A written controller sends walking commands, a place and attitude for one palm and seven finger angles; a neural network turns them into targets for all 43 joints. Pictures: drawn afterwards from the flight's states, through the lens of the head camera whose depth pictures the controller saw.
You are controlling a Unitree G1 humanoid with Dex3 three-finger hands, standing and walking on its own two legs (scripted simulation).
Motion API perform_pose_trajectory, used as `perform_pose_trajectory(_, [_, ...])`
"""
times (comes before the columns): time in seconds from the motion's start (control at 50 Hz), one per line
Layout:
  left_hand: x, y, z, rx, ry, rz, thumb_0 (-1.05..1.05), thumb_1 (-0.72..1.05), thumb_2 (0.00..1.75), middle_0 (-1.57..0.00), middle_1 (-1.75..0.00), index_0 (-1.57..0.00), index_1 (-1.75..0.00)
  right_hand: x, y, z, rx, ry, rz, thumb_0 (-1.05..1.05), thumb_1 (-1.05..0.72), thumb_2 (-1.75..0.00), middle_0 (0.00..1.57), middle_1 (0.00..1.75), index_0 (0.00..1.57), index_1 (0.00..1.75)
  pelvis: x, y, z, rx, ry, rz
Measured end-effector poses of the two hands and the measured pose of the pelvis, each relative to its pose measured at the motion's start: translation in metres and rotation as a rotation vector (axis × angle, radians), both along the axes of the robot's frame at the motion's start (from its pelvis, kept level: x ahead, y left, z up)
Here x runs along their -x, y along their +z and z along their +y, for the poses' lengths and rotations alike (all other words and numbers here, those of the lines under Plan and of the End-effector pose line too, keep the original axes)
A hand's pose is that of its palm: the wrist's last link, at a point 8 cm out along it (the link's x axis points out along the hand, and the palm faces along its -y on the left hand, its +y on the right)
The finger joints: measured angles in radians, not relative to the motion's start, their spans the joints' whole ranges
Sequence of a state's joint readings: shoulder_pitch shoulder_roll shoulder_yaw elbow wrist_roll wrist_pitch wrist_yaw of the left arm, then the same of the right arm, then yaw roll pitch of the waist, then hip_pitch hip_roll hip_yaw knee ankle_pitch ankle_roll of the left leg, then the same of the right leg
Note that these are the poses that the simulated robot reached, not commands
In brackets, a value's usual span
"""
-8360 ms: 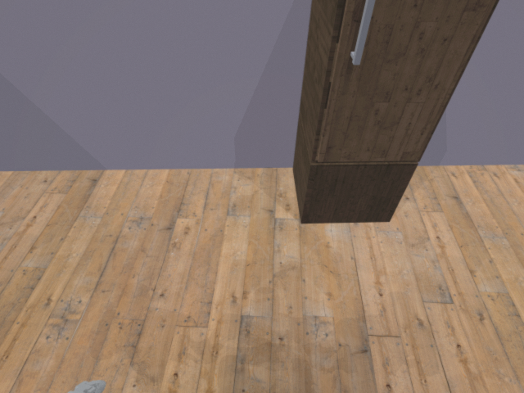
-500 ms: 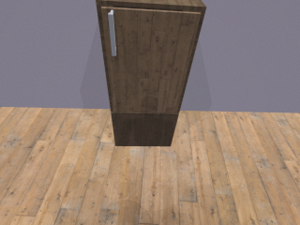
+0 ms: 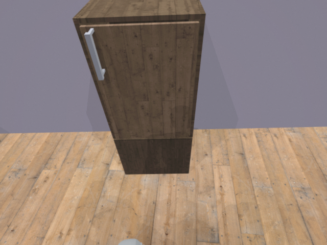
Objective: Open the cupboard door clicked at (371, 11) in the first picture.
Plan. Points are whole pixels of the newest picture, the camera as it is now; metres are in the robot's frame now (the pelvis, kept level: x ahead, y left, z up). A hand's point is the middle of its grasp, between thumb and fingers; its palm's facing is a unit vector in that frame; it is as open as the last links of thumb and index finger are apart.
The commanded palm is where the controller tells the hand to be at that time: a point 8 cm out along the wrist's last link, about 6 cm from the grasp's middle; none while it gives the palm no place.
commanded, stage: take the last steps up to it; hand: left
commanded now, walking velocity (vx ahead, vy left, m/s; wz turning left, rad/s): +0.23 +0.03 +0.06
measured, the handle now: (96, 55) +0.69 +0.27 +0.15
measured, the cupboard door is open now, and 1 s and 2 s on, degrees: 0 0 0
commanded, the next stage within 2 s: come to a stop and stand still in 0.20 s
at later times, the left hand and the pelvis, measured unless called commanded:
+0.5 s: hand out of the picture +0.11 +0.21 -0.19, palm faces +0.07 -0.98 -0.16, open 7.4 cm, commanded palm none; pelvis +0.14 +0.05 -0.01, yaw -1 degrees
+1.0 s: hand (118, 239) +0.19 +0.15 -0.17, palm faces +0.01 -0.97 -0.25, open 7.3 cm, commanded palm none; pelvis +0.12 -0.03 -0.01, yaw +0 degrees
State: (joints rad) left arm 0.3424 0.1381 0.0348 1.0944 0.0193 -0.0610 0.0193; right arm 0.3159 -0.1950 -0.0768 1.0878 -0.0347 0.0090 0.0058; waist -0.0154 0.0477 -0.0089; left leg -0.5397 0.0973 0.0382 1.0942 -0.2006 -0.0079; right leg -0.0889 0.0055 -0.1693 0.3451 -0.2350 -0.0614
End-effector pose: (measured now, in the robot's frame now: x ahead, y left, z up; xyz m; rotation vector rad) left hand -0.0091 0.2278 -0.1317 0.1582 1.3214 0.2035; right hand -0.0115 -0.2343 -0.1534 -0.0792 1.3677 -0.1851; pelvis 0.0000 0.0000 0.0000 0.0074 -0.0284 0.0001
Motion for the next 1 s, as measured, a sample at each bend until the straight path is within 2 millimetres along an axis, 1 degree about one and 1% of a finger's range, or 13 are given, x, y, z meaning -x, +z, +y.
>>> perform_pose_trajectory(0.1, [0.025, -0.006, -0.022, 0.059, 0.060, 0.126, 0.00, 0.92, 0.90, -0.20, -0.30, -0.20, -0.30, -0.086, 0.006, 0.001, 0.007, 0.061, -0.105, 0.00, -0.91, -0.90, 0.20, 0.30, 0.20, 0.30, -0.032, -0.001, 0.001, 0.013, 0.010, 0.008])
perform_pose_trajectory(0.2, [0.033, -0.011, -0.035, 0.118, 0.125, 0.232, 0.00, 0.91, 0.90, -0.20, -0.30, -0.20, -0.30, -0.167, 0.008, 0.023, -0.002, 0.143, -0.168, 0.00, -0.91, -0.90, 0.20, 0.30, 0.20, 0.30, -0.067, -0.006, 0.012, 0.021, 0.024, 0.015])
perform_pose_trajectory(0.3, [0.021, -0.022, -0.030, 0.161, 0.169, 0.323, 0.00, 0.91, 0.90, -0.20, -0.30, -0.20, -0.30, -0.239, 0.003, 0.059, -0.004, 0.208, -0.229, 0.00, -0.91, -0.90, 0.20, 0.30, 0.20, 0.30, -0.109, -0.019, 0.032, 0.023, 0.025, 0.020])
perform_pose_trajectory(0.36, [-0.004, -0.030, -0.015, 0.162, 0.155, 0.342, 0.00, 0.91, 0.90, -0.20, -0.30, -0.20, -0.30, -0.259, 0.001, 0.076, 0.003, 0.200, -0.257, 0.00, -0.91, -0.90, 0.20, 0.30, 0.20, 0.30, -0.126, -0.024, 0.043, 0.012, 0.018, 0.014])
perform_pose_trajectory(0.42, [-0.047, -0.031, 0.005, 0.127, 0.121, 0.288, 0.00, 0.91, 0.90, -0.20, -0.30, -0.20, -0.30, -0.257, 0.003, 0.085, 0.006, 0.166, -0.226, 0.00, -0.91, -0.90, 0.20, 0.30, 0.20, 0.30, -0.138, -0.018, 0.049, 0.006, 0.002, 0.003])
perform_pose_trajectory(0.48, [-0.096, -0.031, 0.023, 0.095, 0.066, 0.208, 0.00, 0.91, 0.90, -0.20, -0.30, -0.20, -0.30, -0.260, 0.011, 0.078, 0.037, 0.106, -0.236, -0.03, -0.94, -0.90, 0.20, 0.30, 0.21, 0.30, -0.143, -0.012, 0.050, 0.004, -0.008, 0.001])
perform_pose_trajectory(0.58, [-0.170, -0.028, 0.045, 0.034, 0.008, 0.053, 0.00, 0.91, 0.90, -0.20, -0.30, -0.20, -0.30, -0.250, 0.018, 0.052, 0.083, 0.085, -0.190, -0.04, -0.94, -0.90, 0.21, 0.30, 0.21, 0.30, -0.144, -0.009, 0.042, 0.015, -0.003, 0.005])
perform_pose_trajectory(0.62, [-0.192, -0.024, 0.049, 0.011, -0.002, -0.007, 0.00, 0.91, 0.90, -0.20, -0.30, -0.20, -0.30, -0.241, 0.018, 0.040, 0.094, 0.082, -0.161, -0.03, -0.94, -0.90, 0.20, 0.30, 0.21, 0.30, -0.142, -0.008, 0.035, 0.019, -0.001, 0.007])
perform_pose_trajectory(0.68, [-0.215, -0.017, 0.047, -0.018, -0.021, -0.075, 0.00, 0.91, 0.90, -0.20, -0.30, -0.20, -0.30, -0.226, 0.014, 0.023, 0.095, 0.068, -0.128, -0.02, -0.93, -0.90, 0.20, 0.30, 0.21, 0.30, -0.140, -0.009, 0.025, 0.019, -0.001, 0.009])
perform_pose_trajectory(0.74, [-0.226, -0.009, 0.036, -0.043, -0.049, -0.114, 0.00, 0.91, 0.90, -0.20, -0.30, -0.20, -0.30, -0.210, 0.005, 0.005, 0.078, 0.045, -0.110, -0.01, -0.92, -0.90, 0.20, 0.30, 0.20, 0.30, -0.136, -0.012, 0.012, 0.010, -0.006, 0.010])
perform_pose_trajectory(0.8, [-0.226, -0.007, 0.020, -0.071, -0.080, -0.139, 0.00, 0.91, 0.90, -0.20, -0.30, -0.20, -0.30, -0.194, -0.011, -0.011, 0.043, 0.014, -0.099, 0.00, -0.91, -0.90, 0.20, 0.30, 0.20, 0.30, -0.133, -0.020, -0.005, -0.010, -0.015, 0.009])
perform_pose_trajectory(0.94, [-0.198, 0.002, -0.021, -0.037, -0.090, -0.090, 0.00, 0.91, 0.90, -0.20, -0.30, -0.20, -0.30, -0.154, -0.014, -0.023, -0.010, -0.018, -0.020, 0.00, -0.91, -0.90, 0.20, 0.30, 0.20, 0.30, -0.126, -0.010, -0.024, -0.018, -0.012, 0.010])
perform_pose_trajectory(1.0, [-0.189, -0.001, -0.027, -0.028, -0.070, -0.080, 0.00, 0.92, 0.90, -0.20, -0.30, -0.20, -0.30, -0.139, -0.012, -0.021, -0.017, -0.013, 0.010, 0.00, -0.91, -0.90, 0.20, 0.30, 0.20, 0.30, -0.122, -0.008, -0.029, -0.011, -0.006, 0.016])
